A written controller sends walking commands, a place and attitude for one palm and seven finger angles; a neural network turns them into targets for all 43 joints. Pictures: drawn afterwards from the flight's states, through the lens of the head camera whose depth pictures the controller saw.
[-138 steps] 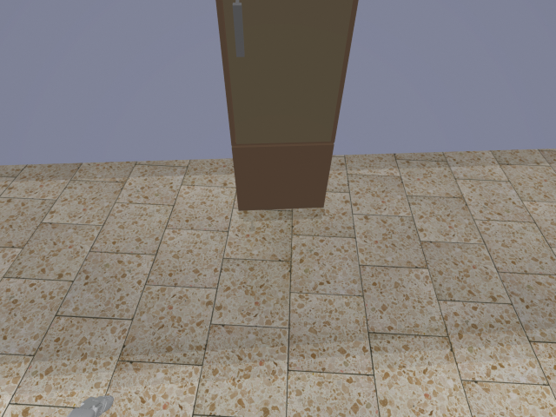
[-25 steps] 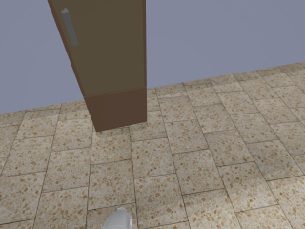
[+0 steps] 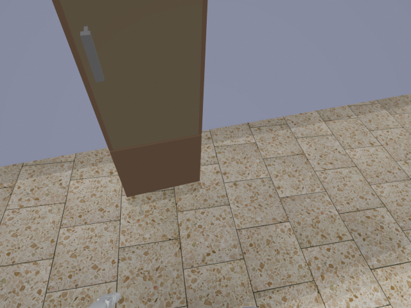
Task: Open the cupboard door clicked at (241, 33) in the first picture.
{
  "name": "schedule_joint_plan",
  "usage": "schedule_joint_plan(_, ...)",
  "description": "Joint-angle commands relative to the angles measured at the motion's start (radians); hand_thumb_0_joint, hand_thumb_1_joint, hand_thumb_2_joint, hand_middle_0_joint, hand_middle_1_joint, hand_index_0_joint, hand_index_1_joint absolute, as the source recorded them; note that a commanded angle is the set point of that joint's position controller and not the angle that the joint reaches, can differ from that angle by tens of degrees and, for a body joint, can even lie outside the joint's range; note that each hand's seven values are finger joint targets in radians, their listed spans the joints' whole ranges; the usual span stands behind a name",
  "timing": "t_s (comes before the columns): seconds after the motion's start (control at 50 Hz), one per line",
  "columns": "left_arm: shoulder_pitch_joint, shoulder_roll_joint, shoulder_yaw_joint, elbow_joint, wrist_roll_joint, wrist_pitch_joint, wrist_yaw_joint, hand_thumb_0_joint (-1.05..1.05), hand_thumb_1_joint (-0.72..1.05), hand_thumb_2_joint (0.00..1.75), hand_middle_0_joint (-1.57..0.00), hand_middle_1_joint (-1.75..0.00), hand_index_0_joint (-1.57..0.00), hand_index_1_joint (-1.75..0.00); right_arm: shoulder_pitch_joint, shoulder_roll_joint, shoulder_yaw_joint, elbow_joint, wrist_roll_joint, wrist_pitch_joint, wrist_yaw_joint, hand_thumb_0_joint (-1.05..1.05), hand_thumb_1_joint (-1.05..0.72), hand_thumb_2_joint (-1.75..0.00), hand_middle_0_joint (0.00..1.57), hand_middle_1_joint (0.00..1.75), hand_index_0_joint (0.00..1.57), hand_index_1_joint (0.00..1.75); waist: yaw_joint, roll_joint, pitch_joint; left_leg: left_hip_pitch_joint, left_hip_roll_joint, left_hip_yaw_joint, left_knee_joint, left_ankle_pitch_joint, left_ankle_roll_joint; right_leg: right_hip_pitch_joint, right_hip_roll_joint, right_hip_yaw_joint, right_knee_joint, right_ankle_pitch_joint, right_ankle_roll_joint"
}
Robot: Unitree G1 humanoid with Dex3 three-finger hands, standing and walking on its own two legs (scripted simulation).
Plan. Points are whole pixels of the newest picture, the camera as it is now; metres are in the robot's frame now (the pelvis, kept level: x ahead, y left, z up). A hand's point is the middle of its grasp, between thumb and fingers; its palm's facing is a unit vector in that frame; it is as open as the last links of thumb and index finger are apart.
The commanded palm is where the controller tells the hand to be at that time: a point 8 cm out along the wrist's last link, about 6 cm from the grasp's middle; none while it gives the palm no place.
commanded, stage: turn to face it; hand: left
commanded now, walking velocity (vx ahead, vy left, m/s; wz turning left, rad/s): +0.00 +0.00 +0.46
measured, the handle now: (93, 54) +0.76 +0.34 +0.10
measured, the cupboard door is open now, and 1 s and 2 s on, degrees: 0 0 0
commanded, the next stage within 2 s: take the last steps up to it in 0.34 s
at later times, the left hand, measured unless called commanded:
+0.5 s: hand out of the picture -0.04 +0.20 -0.18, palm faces +0.31 -0.92 -0.23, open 7.4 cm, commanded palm none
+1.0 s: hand out of the picture +0.12 +0.22 -0.17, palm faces +0.23 -0.96 -0.18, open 7.4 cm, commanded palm none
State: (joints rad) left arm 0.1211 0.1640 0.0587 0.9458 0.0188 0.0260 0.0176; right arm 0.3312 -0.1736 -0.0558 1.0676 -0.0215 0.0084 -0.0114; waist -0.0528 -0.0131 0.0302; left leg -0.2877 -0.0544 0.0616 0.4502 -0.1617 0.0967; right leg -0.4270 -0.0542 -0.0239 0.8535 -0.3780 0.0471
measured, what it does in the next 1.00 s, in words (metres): walks ahead: right foot, then left foot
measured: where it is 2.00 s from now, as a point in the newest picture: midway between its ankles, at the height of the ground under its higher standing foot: (201, 304)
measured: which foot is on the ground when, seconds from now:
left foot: down 0.00-0.14, up 0.16-0.50, down 0.52-1.00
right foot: up 0.00-0.12, down 0.14-0.52, up 0.54-1.00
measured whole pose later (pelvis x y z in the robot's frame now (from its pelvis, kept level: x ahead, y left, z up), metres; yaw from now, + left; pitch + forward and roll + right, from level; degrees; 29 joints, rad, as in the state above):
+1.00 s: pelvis +0.10 +0.02 +0.00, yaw +14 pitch -1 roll +1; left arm 0.19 0.19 0.06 1.04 0.02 0.01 -0.03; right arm 0.43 -0.15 -0.05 1.13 -0.03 -0.03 -0.02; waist -0.05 -0.01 0.05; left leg 0.03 0.03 0.08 0.36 -0.37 -0.02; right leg -0.42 -0.09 -0.09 0.66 -0.26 0.01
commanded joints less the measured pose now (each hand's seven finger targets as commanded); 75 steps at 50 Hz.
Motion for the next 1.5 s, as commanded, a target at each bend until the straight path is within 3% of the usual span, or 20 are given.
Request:
schedule_joint_plan(0.0,0.058,0.059,0.013,-0.050,-0.005,-0.008,0.012,0.00,0.90,0.90,-0.20,-0.30,-0.20,-0.30,0.001,-0.173,-0.041,-0.085,-0.007,-0.013,-0.007,0.00,-0.90,-0.90,0.20,0.30,0.20,0.30,0.031,0.125,-0.050,0.024,0.289,-0.382,-0.158,0.118,0.101,0.067,0.023,0.003,-0.101,-0.034,-0.002)
schedule_joint_plan(0.08,0.129,0.079,0.018,-0.042,-0.011,-0.020,0.022,0.00,0.90,0.90,-0.20,-0.30,-0.20,-0.30,-0.024,-0.164,-0.044,-0.103,0.004,-0.005,-0.003,0.00,-0.90,-0.90,0.20,0.30,0.20,0.30,0.072,0.078,-0.081,-0.062,0.218,-0.359,-0.063,0.121,0.034,0.294,0.023,0.001,-0.422,0.154,-0.016)
schedule_joint_plan(0.14,0.164,0.223,0.037,-0.058,0.004,-0.030,0.032,0.00,0.90,0.90,-0.20,-0.30,-0.20,-0.30,-0.039,-0.095,-0.041,-0.146,0.007,0.001,0.003,0.00,-0.90,-0.90,0.20,0.30,0.20,0.30,0.083,-0.235,-0.063,-0.309,0.000,-0.062,0.405,-0.386,-0.117,0.371,-0.424,0.332,-0.589,0.402,-0.210)
schedule_joint_plan(0.24,0.068,0.138,0.019,-0.072,0.002,-0.044,0.031,0.00,0.90,0.90,-0.20,-0.30,-0.20,-0.30,-0.038,-0.077,-0.040,-0.110,0.004,0.035,0.018,0.00,-0.90,-0.90,0.20,0.30,0.20,0.30,0.023,-0.117,0.002,-0.280,0.084,-0.061,0.706,-0.243,-0.146,0.267,-0.261,0.046,-0.521,0.567,-0.182)
schedule_joint_plan(0.38,0.199,0.205,0.032,-0.020,0.018,-0.031,0.019,0.00,0.90,0.90,-0.20,-0.30,-0.20,-0.30,-0.196,-0.064,-0.018,-0.167,0.009,0.031,0.020,0.00,-0.90,-0.90,0.20,0.30,0.20,0.30,0.095,-0.191,0.002,-0.148,0.077,0.017,0.377,-0.293,-0.147,0.286,-0.275,0.015,-0.463,0.602,-0.187)
schedule_joint_plan(0.46,0.189,0.209,0.029,0.007,0.006,-0.029,0.013,0.00,0.90,0.90,-0.20,-0.30,-0.20,-0.30,-0.106,-0.082,-0.007,-0.138,0.006,0.010,0.016,0.00,-0.90,-0.90,0.20,0.30,0.20,0.30,0.046,-0.178,-0.073,0.106,0.060,0.049,0.047,-0.091,-0.131,0.245,-0.224,-0.042,-0.371,0.435,-0.105)
schedule_joint_plan(0.48,0.196,0.178,0.020,0.002,-0.002,-0.025,0.008,0.00,0.90,0.90,-0.20,-0.30,-0.20,-0.30,-0.052,-0.139,-0.017,-0.123,0.003,-0.005,0.014,0.00,-0.90,-0.90,0.20,0.30,0.20,0.30,0.025,-0.043,-0.121,0.265,0.125,-0.021,-0.054,-0.029,-0.111,0.151,-0.178,-0.083,-0.262,0.253,-0.061)
schedule_joint_plan(0.5,0.216,0.114,0.006,-0.019,-0.006,-0.025,-0.002,0.00,0.90,0.90,-0.20,-0.30,-0.20,-0.30,0.007,-0.249,-0.042,-0.114,-0.007,-0.017,0.010,0.00,-0.90,-0.90,0.20,0.30,0.20,0.30,0.000,0.261,-0.162,0.406,0.369,-0.356,-0.109,0.030,-0.014,-0.077,-0.054,-0.159,-0.059,-0.084,0.003)
schedule_joint_plan(0.52,0.145,0.109,-0.006,-0.044,0.006,-0.025,-0.002,0.00,0.90,0.90,-0.20,-0.30,-0.20,-0.30,0.059,-0.300,-0.050,-0.101,-0.003,-0.010,0.006,0.00,-0.90,-0.90,0.20,0.30,0.20,0.30,-0.035,0.278,-0.118,0.371,0.473,-0.461,-0.178,-0.010,0.069,-0.167,-0.020,-0.097,0.100,-0.273,0.001)
schedule_joint_plan(0.66,0.198,0.102,-0.004,0.069,0.010,-0.029,-0.036,0.00,0.90,0.90,-0.20,-0.30,-0.20,-0.30,-0.030,-0.153,-0.005,-0.084,0.002,-0.054,-0.017,0.00,-0.90,-0.90,0.20,0.30,0.20,0.30,0.041,0.159,0.040,0.202,0.305,-0.185,-0.243,0.074,0.041,-0.141,-0.054,-0.017,0.217,0.071,-0.005)
schedule_joint_plan(0.84,0.038,0.074,-0.004,0.028,0.004,-0.028,-0.043,0.00,0.90,0.90,-0.20,-0.30,-0.20,-0.30,0.106,-0.138,-0.016,-0.011,-0.006,-0.069,-0.025,0.00,-0.90,-0.90,0.20,0.30,0.20,0.30,0.009,0.120,0.117,0.261,0.359,-0.168,-0.266,0.146,0.073,-0.200,-0.077,-0.019,-0.005,0.118,-0.002)
schedule_joint_plan(0.92,0.024,0.067,0.002,0.023,-0.001,-0.042,-0.048,0.00,0.90,0.90,-0.20,-0.30,-0.20,-0.30,0.085,-0.150,-0.024,0.006,-0.014,-0.065,-0.021,0.00,-0.90,-0.90,0.20,0.30,0.20,0.30,0.017,0.143,0.118,0.179,0.358,-0.150,-0.216,0.105,0.054,-0.027,-0.043,-0.058,-0.190,0.096,-0.032)
schedule_joint_plan(0.98,0.216,0.098,0.019,0.090,0.004,-0.059,-0.043,0.00,0.90,0.90,-0.20,-0.30,-0.20,-0.30,0.069,-0.145,-0.021,0.018,-0.008,-0.062,-0.017,0.00,-0.90,-0.90,0.20,0.30,0.20,0.30,0.111,0.061,0.029,0.082,0.283,-0.068,0.015,0.158,0.001,0.296,0.023,-0.106,-0.344,0.186,-0.059)
schedule_joint_plan(1.0,0.345,0.158,0.034,0.130,0.011,-0.076,-0.035,0.00,0.90,0.90,-0.20,-0.30,-0.20,-0.30,0.084,-0.116,-0.016,0.019,0.002,-0.065,-0.009,0.00,-0.90,-0.90,0.20,0.30,0.20,0.30,0.164,-0.075,-0.068,-0.026,0.214,0.002,0.259,0.100,-0.038,0.500,-0.078,0.023,-0.410,0.118,-0.102)
schedule_joint_plan(1.02,0.436,0.264,0.058,0.149,0.010,-0.084,-0.020,0.00,0.90,0.90,-0.20,-0.30,-0.20,-0.30,0.120,-0.034,0.004,-0.007,0.013,-0.068,-0.002,0.00,-0.90,-0.90,0.20,0.30,0.20,0.30,0.176,-0.356,-0.156,-0.259,0.074,0.073,0.582,-0.368,-0.081,0.665,-0.350,0.411,-0.536,0.094,-0.203)
schedule_joint_plan(1.12,0.171,0.119,0.014,0.082,-0.002,-0.079,0.002,0.00,0.90,0.90,-0.20,-0.30,-0.20,-0.30,0.028,-0.034,-0.014,-0.008,-0.003,-0.037,0.007,0.00,-0.90,-0.90,0.20,0.30,0.20,0.30,0.059,-0.032,0.049,-0.244,0.197,-0.056,0.773,-0.190,-0.071,0.193,-0.271,0.212,-0.684,-0.025,-0.207)
schedule_joint_plan(1.32,0.258,0.110,-0.003,0.133,0.008,-0.094,0.002,0.00,0.90,0.90,-0.20,-0.30,-0.20,-0.30,-0.063,0.012,0.003,-0.050,0.000,-0.039,0.020,0.00,-0.90,-0.90,0.20,0.30,0.20,0.30,0.060,-0.093,0.044,-0.124,0.158,0.039,0.282,-0.132,-0.106,0.230,-0.212,0.054,-0.622,0.347,-0.224)
schedule_joint_plan(1.4,0.264,0.072,-0.010,0.153,-0.006,-0.079,0.005,0.00,0.90,0.90,-0.20,-0.30,-0.20,-0.30,0.005,-0.016,0.010,-0.007,-0.002,-0.060,0.007,0.00,-0.90,-0.90,0.20,0.30,0.20,0.30,0.022,-0.010,0.012,0.138,0.126,0.046,0.021,0.072,-0.101,0.188,-0.117,-0.010,-0.425,0.392,-0.149)
schedule_joint_plan(1.44,0.330,-0.006,-0.033,0.154,-0.021,-0.067,0.013,0.00,0.90,0.90,-0.20,-0.30,-0.20,-0.30,0.078,-0.125,0.003,0.007,0.001,-0.066,-0.020,0.00,-0.90,-0.90,0.20,0.30,0.20,0.30,0.030,0.264,-0.098,0.307,0.415,-0.237,-0.027,0.699,0.028,0.093,-0.006,-0.083,-0.201,0.066,-0.037)
schedule_joint_plan(1.48,0.338,0.010,-0.037,0.173,-0.014,-0.043,0.027,0.00,0.90,0.90,-0.20,-0.30,-0.20,-0.30,-0.006,-0.116,0.017,0.005,0.008,-0.048,-0.039,0.00,-0.90,-0.90,0.20,0.30,0.20,0.30,0.052,0.239,-0.078,0.221,0.439,-0.193,-0.088,0.822,0.087,0.142,-0.015,-0.019,-0.099,-0.223,-0.020)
